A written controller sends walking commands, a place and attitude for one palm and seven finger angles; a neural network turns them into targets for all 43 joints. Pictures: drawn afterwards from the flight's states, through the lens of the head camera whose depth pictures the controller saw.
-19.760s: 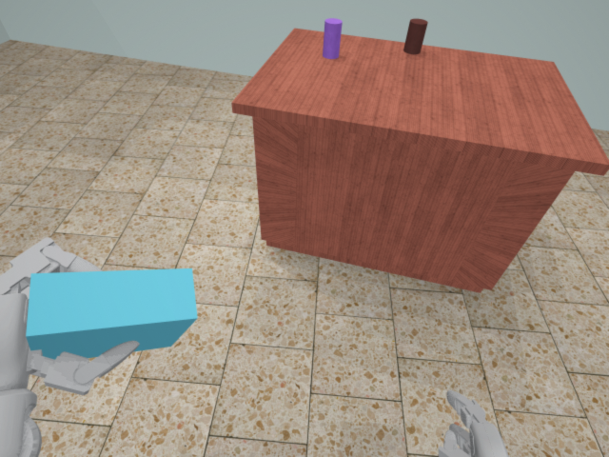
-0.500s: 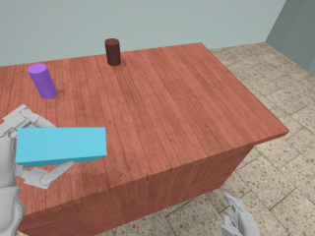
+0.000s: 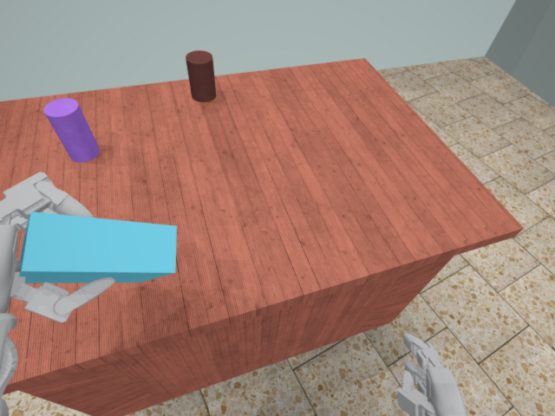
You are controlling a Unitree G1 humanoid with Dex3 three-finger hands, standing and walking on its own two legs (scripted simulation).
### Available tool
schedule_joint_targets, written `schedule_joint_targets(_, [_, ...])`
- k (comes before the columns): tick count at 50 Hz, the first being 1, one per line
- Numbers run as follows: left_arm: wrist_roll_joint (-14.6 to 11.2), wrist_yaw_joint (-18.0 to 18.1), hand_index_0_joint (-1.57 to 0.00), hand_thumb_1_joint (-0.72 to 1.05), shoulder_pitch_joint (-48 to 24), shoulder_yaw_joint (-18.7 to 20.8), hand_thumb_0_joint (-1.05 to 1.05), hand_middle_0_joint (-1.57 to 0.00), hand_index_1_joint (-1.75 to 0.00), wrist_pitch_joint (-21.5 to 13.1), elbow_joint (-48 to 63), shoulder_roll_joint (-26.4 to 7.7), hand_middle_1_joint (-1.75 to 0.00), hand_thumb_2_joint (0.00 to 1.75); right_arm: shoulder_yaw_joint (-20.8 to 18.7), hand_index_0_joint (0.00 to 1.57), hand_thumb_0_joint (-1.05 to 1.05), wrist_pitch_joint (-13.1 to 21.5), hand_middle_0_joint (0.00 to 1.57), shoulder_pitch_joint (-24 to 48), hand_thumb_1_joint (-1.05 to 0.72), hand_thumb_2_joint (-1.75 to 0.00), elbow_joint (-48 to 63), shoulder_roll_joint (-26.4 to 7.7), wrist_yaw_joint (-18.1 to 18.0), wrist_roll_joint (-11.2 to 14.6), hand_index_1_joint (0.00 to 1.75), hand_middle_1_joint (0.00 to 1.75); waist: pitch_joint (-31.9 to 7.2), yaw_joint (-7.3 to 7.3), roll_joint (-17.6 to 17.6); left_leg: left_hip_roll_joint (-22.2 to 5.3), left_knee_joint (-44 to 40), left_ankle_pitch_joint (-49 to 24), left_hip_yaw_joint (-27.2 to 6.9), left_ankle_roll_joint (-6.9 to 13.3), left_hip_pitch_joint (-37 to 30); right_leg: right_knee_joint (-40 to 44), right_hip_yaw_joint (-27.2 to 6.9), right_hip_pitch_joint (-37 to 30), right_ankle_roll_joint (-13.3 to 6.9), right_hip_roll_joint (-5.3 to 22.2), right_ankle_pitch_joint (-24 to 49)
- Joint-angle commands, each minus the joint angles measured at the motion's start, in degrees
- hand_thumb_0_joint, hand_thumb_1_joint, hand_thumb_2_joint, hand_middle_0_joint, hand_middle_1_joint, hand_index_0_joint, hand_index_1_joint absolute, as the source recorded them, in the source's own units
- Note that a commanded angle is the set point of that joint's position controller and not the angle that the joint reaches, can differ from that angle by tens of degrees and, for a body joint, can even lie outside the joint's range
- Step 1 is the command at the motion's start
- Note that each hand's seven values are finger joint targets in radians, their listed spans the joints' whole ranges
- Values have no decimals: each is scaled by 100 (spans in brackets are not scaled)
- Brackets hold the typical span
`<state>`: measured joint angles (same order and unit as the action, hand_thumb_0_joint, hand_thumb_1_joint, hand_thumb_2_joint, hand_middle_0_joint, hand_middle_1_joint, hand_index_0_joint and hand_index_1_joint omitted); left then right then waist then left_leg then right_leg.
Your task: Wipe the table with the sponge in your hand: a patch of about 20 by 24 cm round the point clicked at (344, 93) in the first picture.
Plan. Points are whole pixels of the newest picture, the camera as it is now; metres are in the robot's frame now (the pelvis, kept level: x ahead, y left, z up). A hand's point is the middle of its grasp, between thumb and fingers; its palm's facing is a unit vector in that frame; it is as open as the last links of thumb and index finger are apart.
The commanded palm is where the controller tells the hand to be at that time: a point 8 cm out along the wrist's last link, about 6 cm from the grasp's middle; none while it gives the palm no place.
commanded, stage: come to a stop and stand still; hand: left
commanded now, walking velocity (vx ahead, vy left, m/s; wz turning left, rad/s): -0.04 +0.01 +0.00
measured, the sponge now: (119, 255) +0.25 +0.22 +0.13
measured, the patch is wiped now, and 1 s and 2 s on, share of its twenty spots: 0.00 0.00 0.00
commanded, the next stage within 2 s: look again from close up in 0.94 s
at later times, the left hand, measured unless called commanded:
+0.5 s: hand (57, 274) +0.20 +0.26 +0.16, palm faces +0.42 -0.85 -0.32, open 9.6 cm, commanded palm +0.15 +0.28 +0.17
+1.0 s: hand (71, 265) +0.22 +0.25 +0.16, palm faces +0.35 -0.86 -0.37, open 9.6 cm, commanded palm +0.16 +0.29 +0.17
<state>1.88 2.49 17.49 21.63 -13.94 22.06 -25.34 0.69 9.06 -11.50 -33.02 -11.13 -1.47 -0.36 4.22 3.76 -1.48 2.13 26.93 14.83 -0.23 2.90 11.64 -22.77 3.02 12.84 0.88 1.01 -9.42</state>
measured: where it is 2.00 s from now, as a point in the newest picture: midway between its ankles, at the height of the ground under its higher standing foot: outside the picture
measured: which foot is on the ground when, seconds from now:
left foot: down 0.00-1.00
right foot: down 0.00-1.00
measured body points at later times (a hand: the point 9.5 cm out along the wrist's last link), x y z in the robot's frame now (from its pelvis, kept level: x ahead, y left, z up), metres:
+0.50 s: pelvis -0.02 +0.00 +0.00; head +0.00 +0.02 +0.45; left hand +0.17 +0.30 +0.18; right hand +0.16 -0.22 -0.07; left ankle -0.01 +0.08 -0.74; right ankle +0.03 -0.13 -0.74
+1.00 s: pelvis +0.00 +0.01 +0.00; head +0.03 +0.03 +0.45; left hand +0.19 +0.29 +0.18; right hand +0.19 -0.21 -0.07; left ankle -0.01 +0.08 -0.74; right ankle +0.03 -0.13 -0.74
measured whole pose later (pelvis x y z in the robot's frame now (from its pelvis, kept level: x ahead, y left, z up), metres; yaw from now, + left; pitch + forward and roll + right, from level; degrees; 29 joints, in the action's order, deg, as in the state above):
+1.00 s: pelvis +0.00 +0.01 +0.00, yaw +0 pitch -1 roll -1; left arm -2.2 4.8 24.9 19.8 -13.7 27.0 -21.2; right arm 1.1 8.4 -10.5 -33.6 -11.2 -1.2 0.5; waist 4.2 1.9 -1.9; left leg 2.4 25.6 14.4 0.2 3.2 10.1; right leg -20.9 2.5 11.3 1.4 1.2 -8.5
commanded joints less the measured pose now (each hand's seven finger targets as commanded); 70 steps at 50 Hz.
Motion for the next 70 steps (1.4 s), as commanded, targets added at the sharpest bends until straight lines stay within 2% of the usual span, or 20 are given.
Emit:
schedule_joint_targets(1, [-419,200,-120,10,-545,520,0,-120,-160,-466,334,-485,-160,130,-318,20,0,461,20,102,-90,-90,818,-774,19,72,30,30,-1386,-169,749,-442,-363,-1702,-324,-286,-134,13,-917,-977,-426,449,1347])
schedule_joint_targets(2, [-514,159,-120,10,-396,82,0,-120,-160,-509,817,-52,-160,130,-299,20,0,492,20,388,-90,-90,835,-704,113,165,30,30,-1569,-192,1406,-501,-345,-2214,-257,-253,-426,-300,-665,-851,-360,344,1348])
schedule_joint_targets(3, [-499,174,-120,10,-246,111,0,-120,-160,-545,1288,-198,-160,130,-311,20,0,469,20,287,-90,-90,857,-799,182,108,30,30,-1602,-147,1372,-631,-349,-2383,-349,-244,-251,-348,-505,-962,-295,300,1203])
schedule_joint_targets(5, [-494,220,-120,10,255,23,0,-120,-160,-531,1639,-221,-160,130,-285,20,0,440,20,384,-90,-90,921,-776,254,93,30,30,-1452,-107,826,-654,-441,-1906,-399,-209,280,-314,-403,-1207,-215,264,1029])
schedule_joint_targets(8, [-513,340,-120,10,617,395,0,-120,-160,-457,1556,-456,-160,130,-257,20,0,398,20,471,-90,-90,944,-754,208,129,30,30,-1281,-133,-125,-586,-559,-1034,-426,-204,600,-227,-296,-1192,-150,243,644])
schedule_joint_targets(11, [-578,384,-120,10,344,870,0,-120,-160,-472,1302,-796,-160,130,-270,20,0,337,20,491,-90,-90,947,-747,34,135,30,30,-878,-171,-373,-510,-681,-123,-495,-205,723,55,-522,-799,-165,300,-70])
schedule_joint_targets(12, [-591,428,-120,10,173,1176,0,-120,-160,-474,1385,-1102,-160,130,-254,20,0,305,20,591,-90,-90,916,-764,-24,156,30,30,-757,-197,-76,-537,-773,52,-512,-175,712,66,-505,-663,-154,264,-213])
schedule_joint_targets(13, [-603,395,-120,10,44,935,0,-120,-160,-510,1247,-829,-160,130,-225,20,0,291,20,546,-90,-90,927,-713,-66,148,30,30,-678,-223,52,-569,-842,315,-561,-130,855,73,-449,-657,-150,291,-415])
schedule_joint_targets(17, [-531,360,-120,10,-547,624,0,-120,-160,-575,1521,-692,-160,130,-186,20,0,413,20,509,-90,-90,894,-696,-101,162,30,30,-556,-232,863,-556,-923,703,-499,-81,865,125,-558,-673,-179,243,-469])
schedule_joint_targets(18, [-511,358,-120,10,-569,504,0,-120,-160,-600,1470,-577,-160,130,-181,20,0,446,20,449,-90,-90,841,-732,-94,126,30,30,-648,-216,848,-553,-957,743,-514,-71,929,100,-475,-817,-162,222,-493])
schedule_joint_targets(24, [-394,401,-120,10,-424,17,0,-120,-160,-540,1652,-233,-160,130,-219,20,0,608,20,374,-90,-90,748,-767,2,112,30,30,-820,-189,585,-445,-873,58,-443,-187,590,169,-471,-915,-154,136,-48])
schedule_joint_targets(27, [-369,461,-120,10,-168,409,0,-120,-160,-464,1380,-529,-160,130,-236,20,0,551,20,442,-90,-90,698,-791,11,118,30,30,-726,-177,394,-467,-915,18,-436,-232,668,190,-446,-916,-131,106,34])
schedule_joint_targets(28, [-388,441,-120,10,-113,318,0,-120,-160,-470,1247,-362,-160,130,-219,20,0,491,20,392,-90,-90,710,-747,3,86,30,30,-769,-188,257,-462,-908,1,-462,-213,738,213,-411,-992,-128,129,41])
schedule_joint_targets(31, [-416,415,-120,10,-21,509,0,-120,-160,-464,1221,-486,-160,130,-259,20,0,418,20,372,-90,-90,781,-754,-13,97,30,30,-763,-191,182,-461,-883,-148,-456,-232,761,223,-455,-1060,-142,150,191])
schedule_joint_targets(32, [-426,426,-120,10,17,652,0,-120,-160,-455,1326,-629,-160,130,-239,20,0,410,20,486,-90,-90,779,-746,-21,115,30,30,-772,-204,387,-442,-881,-363,-435,-264,646,214,-421,-1018,-150,133,382])
schedule_joint_targets(40, [-487,352,-120,10,172,445,0,-120,-160,-451,2030,-508,-160,130,-260,20,0,398,20,464,-90,-90,890,-757,-14,91,30,30,-1300,-208,569,-476,-633,-1737,-409,-368,183,-43,-274,-1364,-148,127,1501])
schedule_joint_targets(47, [-482,415,-120,10,385,592,0,-120,-160,-308,1732,-561,-160,130,-266,20,0,273,20,541,-90,-90,824,-765,-57,123,30,30,-1139,-225,448,-523,-672,-1533,-406,-403,175,53,-316,-1196,-145,156,1371])
schedule_joint_targets(50, [-498,378,-120,10,270,416,0,-120,-160,-276,1573,-409,-160,130,-280,20,0,223,20,471,-90,-90,851,-771,-72,104,30,30,-987,-227,374,-537,-782,-1118,-419,-358,339,142,-345,-1159,-131,178,1099])
schedule_joint_targets(60, [-438,413,-120,10,30,394,0,-120,-160,-326,2066,-517,-160,130,-279,20,0,255,20,526,-90,-90,927,-786,-77,89,30,30,-1045,-209,765,-535,-926,-924,-530,-344,529,17,-279,-1391,-130,99,957])
schedule_joint_targets(70, [-501,372,-120,10,383,428,0,-120,-160,-236,1574,-414,-160,130,-294,20,0,172,20,473,-90,-90,888,-788,-84,106,30,30,-1036,-239,398,-554,-850,-1100,-462,-379,363,154,-313,-1217,-134,162,1094])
